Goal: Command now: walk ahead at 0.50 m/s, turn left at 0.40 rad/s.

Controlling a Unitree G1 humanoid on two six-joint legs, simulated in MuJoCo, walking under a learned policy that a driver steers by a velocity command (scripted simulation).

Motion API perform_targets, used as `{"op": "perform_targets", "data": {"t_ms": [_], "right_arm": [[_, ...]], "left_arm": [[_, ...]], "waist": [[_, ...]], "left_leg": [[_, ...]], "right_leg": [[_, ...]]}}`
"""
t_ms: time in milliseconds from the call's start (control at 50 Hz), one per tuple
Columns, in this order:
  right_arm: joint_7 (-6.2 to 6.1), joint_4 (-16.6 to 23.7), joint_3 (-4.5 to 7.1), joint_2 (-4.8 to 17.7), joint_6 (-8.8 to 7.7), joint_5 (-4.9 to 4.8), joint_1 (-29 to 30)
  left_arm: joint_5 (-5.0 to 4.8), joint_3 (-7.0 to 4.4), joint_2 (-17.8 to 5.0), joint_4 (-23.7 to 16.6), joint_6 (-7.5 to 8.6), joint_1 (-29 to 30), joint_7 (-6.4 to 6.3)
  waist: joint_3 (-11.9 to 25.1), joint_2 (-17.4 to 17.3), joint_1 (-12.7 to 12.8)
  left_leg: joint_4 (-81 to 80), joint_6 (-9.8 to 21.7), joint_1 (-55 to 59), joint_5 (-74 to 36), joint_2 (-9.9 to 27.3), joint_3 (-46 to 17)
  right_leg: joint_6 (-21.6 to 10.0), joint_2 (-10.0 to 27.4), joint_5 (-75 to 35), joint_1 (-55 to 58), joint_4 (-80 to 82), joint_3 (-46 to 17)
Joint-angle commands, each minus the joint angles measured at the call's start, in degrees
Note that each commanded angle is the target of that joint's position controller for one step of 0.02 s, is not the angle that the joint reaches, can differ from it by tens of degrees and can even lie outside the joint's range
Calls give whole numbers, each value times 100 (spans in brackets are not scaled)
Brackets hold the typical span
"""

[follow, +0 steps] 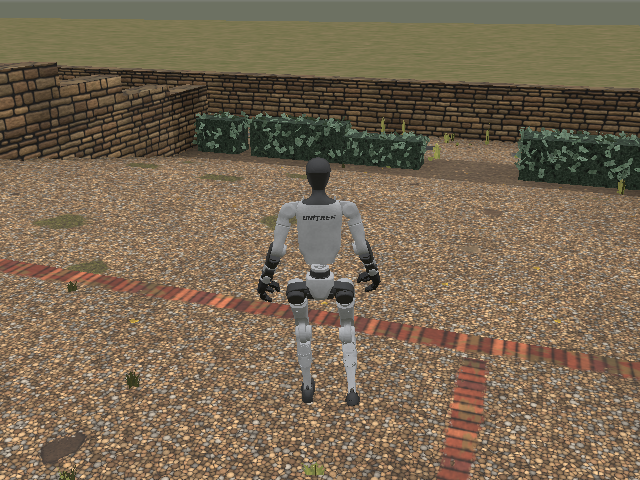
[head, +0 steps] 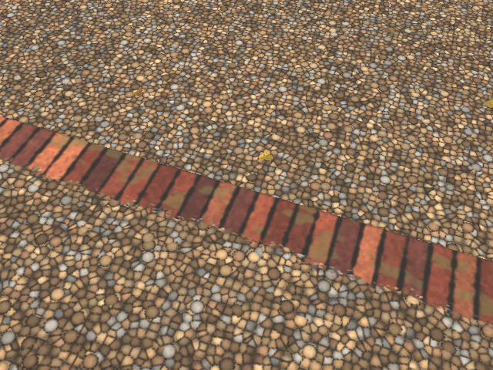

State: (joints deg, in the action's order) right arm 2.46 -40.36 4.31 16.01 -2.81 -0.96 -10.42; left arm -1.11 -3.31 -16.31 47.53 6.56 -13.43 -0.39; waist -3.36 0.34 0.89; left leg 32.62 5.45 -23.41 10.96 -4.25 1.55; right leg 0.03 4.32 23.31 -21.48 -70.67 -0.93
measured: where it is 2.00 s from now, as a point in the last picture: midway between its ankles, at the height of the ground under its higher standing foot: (306, 326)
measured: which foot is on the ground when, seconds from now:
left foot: down 0.00-0.44, up 0.46-0.88, down 0.90-1.00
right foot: up 0.00-0.44, down 0.46-0.90, up 0.92-1.00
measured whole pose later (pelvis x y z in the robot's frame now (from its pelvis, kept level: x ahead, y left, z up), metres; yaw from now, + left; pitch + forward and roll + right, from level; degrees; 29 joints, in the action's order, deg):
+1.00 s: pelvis +0.51 -0.08 +0.00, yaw -24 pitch +2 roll +0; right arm 0.0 -39.3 1.7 13.7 -3.8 1.4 -6.0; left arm -0.4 -3.0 -17.0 40.0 -1.0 -13.3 -1.6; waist -1.3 1.6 0.9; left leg 29.9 1.8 -26.0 6.4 -2.4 -1.2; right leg 1.6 -6.6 33.5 -21.7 -59.6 -8.5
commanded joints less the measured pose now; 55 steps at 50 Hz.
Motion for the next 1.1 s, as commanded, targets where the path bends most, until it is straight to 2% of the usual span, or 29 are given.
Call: {"op": "perform_targets", "data": {"t_ms": [20, 60, 120, 220, 340, 400, 420, 440, 460, 480, 500, 520, 540, 560, 580, 620, 660, 720, 800, 840, 880, 900, 920, 940, 960, 1000, 1040, 1060, 1100], "right_arm": [[-59, 392, 95, 417, -127, 90, -124], [-76, 279, 101, 483, -205, 93, -210], [-152, 53, 119, 622, -266, 105, -508], [-222, -161, 88, 689, -285, 131, -692], [-272, -484, 121, 762, -175, 93, -939], [-361, -427, 167, 956, -62, 74, -713], [-398, -400, 178, 1031, -14, 72, -661], [-433, -364, 160, 1038, 26, 56, -551], [-469, -239, 79, 895, -20, 123, -624], [-320, -50, -191, 42, -195, 279, -1375], [-209, -71, -122, 559, -411, 111, -905], [-149, 143, -73, 765, -533, -92, -356], [-165, 224, -108, 709, -591, -41, -99], [-202, 236, -64, 730, -587, 88, 24], [-221, 265, -18, 769, -520, 139, -35], [-276, 278, -17, 658, -366, 190, -289], [-345, 311, -71, 480, -261, 223, -228], [-361, 361, -130, 336, -194, 217, 163], [-271, 482, -106, 414, -177, 137, 707], [-227, 474, -35, 565, -229, 172, 646], [-218, 409, 6, 592, -328, 247, 314], [-259, 443, 41, 831, -369, 354, 110], [-299, 459, 55, 1015, -313, 501, -55], [-289, 300, 11, 682, -224, 342, -325], [-271, 377, -55, 468, -170, 187, -177], [-246, 422, -113, 415, -28, 181, 168], [-233, 425, -113, 478, 79, 225, 570], [-227, 410, -100, 467, 117, 237, 642], [-240, 324, -79, 474, 159, 212, 478]], "left_arm": [[69, -180, -711, -384, 77, -165, 3], [99, -158, -537, -309, -75, -308, 19], [93, -102, -399, -454, -173, 170, -5], [11, -27, -271, -612, -118, 863, 118], [-26, 25, -222, -981, -82, 1430, 358], [9, -45, -376, -1061, -103, 1092, 443], [21, -134, -547, -1002, -132, 645, 430], [24, -274, -798, -826, -147, -199, 389], [47, -426, -1264, -704, -188, -1085, 293], [9, -483, -1659, -722, -152, -1153, 284], [-23, -363, -1123, -719, -161, -1388, 261], [11, -305, -916, -765, -175, -1110, 219], [13, -272, -829, -875, -192, -715, 201], [33, -231, -711, -986, -211, -371, 197], [114, -187, -636, -1114, -223, -131, 178], [122, -211, -710, -1184, -235, 49, 135], [113, -264, -891, -1149, -260, 21, 64], [-6, -303, -956, -1066, -438, -116, -57], [-20, -272, -839, -990, -637, -345, -163], [31, -241, -754, -998, -661, -331, -192], [45, -191, -620, -1055, -646, -123, -193], [136, -112, -380, -1160, -597, -182, -176], [144, -40, -183, -1079, -547, -986, -162], [110, -28, -440, -1028, -555, -1282, -116], [60, -145, -833, -945, -639, -1033, -104], [55, -185, -825, -999, -877, -374, -157], [66, -119, -532, -978, -987, -365, -159], [76, -58, -333, -923, -975, -436, -153], [107, 2, -173, -876, -912, -373, -136]], "waist": [[819, -236, 40], [783, -239, 98], [477, -294, -59], [173, -351, -406], [-132, -281, -600], [267, -519, -307], [598, -617, -56], [1033, -504, 417], [1652, 103, 760], [2298, 1545, 129], [2671, 1012, 586], [1790, 713, 618], [1283, 44, 411], [888, -224, 195], [702, -122, -18], [591, 30, -254], [571, 97, -281], [864, 389, -110], [994, 581, 146], [993, 621, 103], [984, 608, -158], [1384, 206, -163], [1848, -1009, 119], [2307, -1693, 87], [1939, -975, -42], [1241, -450, -94], [826, -656, 114], [798, -815, 130], [956, -991, -3]], "left_leg": [[-1803, 1064, 1751, -1339, 1527, -2045], [-1986, 1096, 1402, -2088, 1465, -1599], [-2199, 964, 1382, -2400, 1398, -1049], [-2450, 563, 1730, -1690, 1345, -445], [-2120, 476, 2970, -2253, 1825, -133], [-1238, 271, 3178, -4635, 1828, 146], [-555, 192, 3144, -5592, 1762, 246], [602, 20, 2724, -5742, 1562, 444], [2384, -208, 1392, -4044, 1306, 552], [4441, -598, -1235, 1701, -24, 56], [4998, -494, -1954, 2079, 78, -924], [4853, -388, -2381, 1594, 397, -924], [4350, -356, -2227, 1162, 650, -835], [3846, -414, -1925, 968, 796, -753], [3662, -493, -1537, 901, 877, -741], [3186, -720, -1194, 947, 895, -614], [2409, -913, -962, 576, 718, -407], [1208, -999, -408, -673, 363, -298], [145, -949, -294, -1241, 186, -463], [-178, -792, -222, -1104, 251, -592], [-931, -501, 390, -1814, 389, -530], [-805, -192, 1343, -3481, 1095, -1067], [-491, 861, 2721, -5621, 2303, -2367], [-700, 1532, 2987, -4849, 3005, -3577], [-835, 1375, 2580, -3474, 2723, -3448], [-1108, 903, 1737, -1779, 2145, -2654], [-1445, 595, 746, -980, 1596, -1888], [-1498, 521, 519, -963, 1357, -1548], [-1455, 591, 682, -958, 1311, -1399]], "right_leg": [[-48, 481, -673, -1526, 267, -343], [71, 492, -948, -1326, 532, -206], [169, 514, -1764, -1769, 1249, -162], [-5, 277, -3275, -1809, 2895, -64], [-285, -13, -2671, -2340, 3666, 0], [-550, -413, -1789, -1561, 3693, 475], [-674, -644, -1540, -906, 3657, 642], [-866, -856, -1821, 308, 3968, 674], [-1258, -41, -2137, 2077, 4063, -608], [-2436, 1383, -1423, 4196, 4457, -3833], [-2403, 1412, -784, 4595, 5082, -4545], [-2085, 1249, -920, 4002, 5195, -3681], [-1900, 1027, -1368, 3099, 5256, -3064], [-1807, 831, -2005, 2273, 5364, -2632], [-1804, 690, -2871, 1681, 5481, -2327], [-1820, 542, -4406, 1032, 5479, -1847], [-1704, 281, -5316, 548, 5393, -1322], [-1276, -148, -5123, 334, 5064, -958], [-1010, -30, -3958, 822, 4656, -1455], [-960, 148, -3697, 1173, 4303, -1836], [-747, -51, -3424, 1215, 3714, -1880], [-524, -414, -2700, 886, 2933, -1622], [-150, -1098, 91, -213, 1617, -1164], [106, -1018, 1793, -761, 786, -1029], [259, -781, 1644, -912, 332, -1094], [424, -620, 1114, -1065, 184, -826], [443, -454, 700, -420, 1152, -518], [448, -481, 609, -53, 1707, -282], [411, -459, 374, 348, 2567, -143]]}}
Next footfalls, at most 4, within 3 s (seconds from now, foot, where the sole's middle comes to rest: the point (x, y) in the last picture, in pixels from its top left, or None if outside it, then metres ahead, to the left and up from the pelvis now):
0.46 right None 0.42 -0.16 -0.76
0.90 left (272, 284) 0.68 -0.04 -0.76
1.20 right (347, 348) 0.50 -0.24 -0.76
2.50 right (391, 222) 0.91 -0.43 -0.78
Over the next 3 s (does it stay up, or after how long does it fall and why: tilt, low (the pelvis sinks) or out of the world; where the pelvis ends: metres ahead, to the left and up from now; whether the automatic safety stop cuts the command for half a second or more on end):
stays up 1.07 -0.39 -0.02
